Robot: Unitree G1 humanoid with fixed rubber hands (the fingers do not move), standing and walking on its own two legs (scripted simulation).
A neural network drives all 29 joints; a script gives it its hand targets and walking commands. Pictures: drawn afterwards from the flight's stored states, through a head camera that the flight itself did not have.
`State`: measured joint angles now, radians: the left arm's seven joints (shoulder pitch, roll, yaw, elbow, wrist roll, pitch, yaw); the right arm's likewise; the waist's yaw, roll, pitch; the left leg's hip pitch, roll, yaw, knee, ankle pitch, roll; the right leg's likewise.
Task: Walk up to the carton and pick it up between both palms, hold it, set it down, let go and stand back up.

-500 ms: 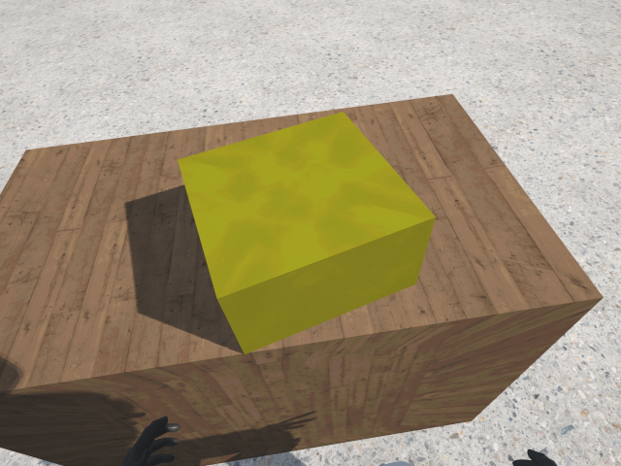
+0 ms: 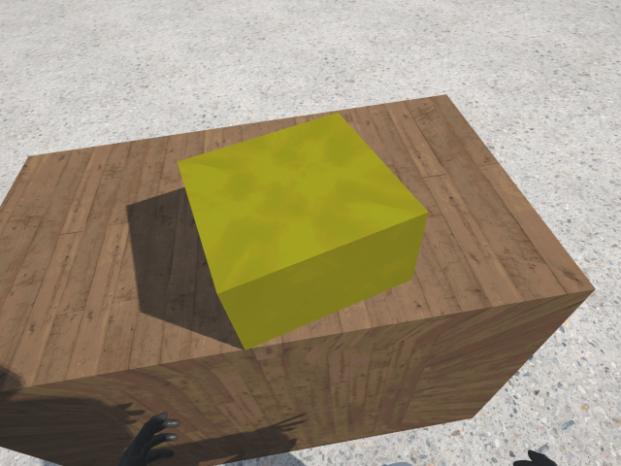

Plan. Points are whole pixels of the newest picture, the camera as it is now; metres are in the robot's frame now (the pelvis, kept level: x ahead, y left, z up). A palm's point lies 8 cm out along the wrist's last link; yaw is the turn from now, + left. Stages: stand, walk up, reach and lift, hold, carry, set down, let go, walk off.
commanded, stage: walk up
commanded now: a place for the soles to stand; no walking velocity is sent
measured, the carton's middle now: (295, 221) +0.46 +0.04 +0.04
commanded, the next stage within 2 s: reach and lift in 0.30 s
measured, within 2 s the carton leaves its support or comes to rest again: neither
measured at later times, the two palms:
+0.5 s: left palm (145, 464) +0.16 +0.25 -0.08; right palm out of the picture +0.11 -0.29 -0.12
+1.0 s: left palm (147, 450) +0.16 +0.22 -0.01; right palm (572, 427) +0.17 -0.28 -0.04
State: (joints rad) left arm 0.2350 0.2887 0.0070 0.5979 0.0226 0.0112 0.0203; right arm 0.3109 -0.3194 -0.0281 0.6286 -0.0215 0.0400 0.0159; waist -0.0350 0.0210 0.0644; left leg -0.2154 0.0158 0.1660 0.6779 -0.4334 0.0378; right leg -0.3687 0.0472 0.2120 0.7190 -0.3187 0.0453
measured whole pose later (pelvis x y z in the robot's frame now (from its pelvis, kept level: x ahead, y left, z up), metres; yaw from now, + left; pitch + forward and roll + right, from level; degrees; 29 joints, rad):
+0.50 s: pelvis -0.01 -0.01 -0.01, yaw +3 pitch -1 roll -1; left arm 0.06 0.24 0.02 0.56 0.04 0.27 0.04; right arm 0.14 -0.30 -0.15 0.90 -0.06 -0.22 0.06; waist -0.03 0.05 0.13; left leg -0.31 0.04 0.10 0.80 -0.47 0.02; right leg -0.41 0.02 0.05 0.77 -0.34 0.02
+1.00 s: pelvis +0.00 -0.05 +0.03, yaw +8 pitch -4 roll +0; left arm 0.16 0.26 0.06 0.38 -0.03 0.16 0.04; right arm 0.25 -0.23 -0.06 0.55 0.04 -0.14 0.03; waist -0.03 0.01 0.09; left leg -0.06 0.04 0.01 0.38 -0.24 -0.04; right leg -0.15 0.02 -0.05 0.41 -0.19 -0.04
